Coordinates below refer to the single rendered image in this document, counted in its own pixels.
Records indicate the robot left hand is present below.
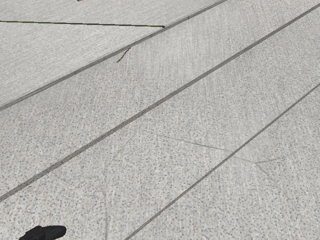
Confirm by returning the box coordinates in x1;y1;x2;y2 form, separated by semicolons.
19;225;67;240

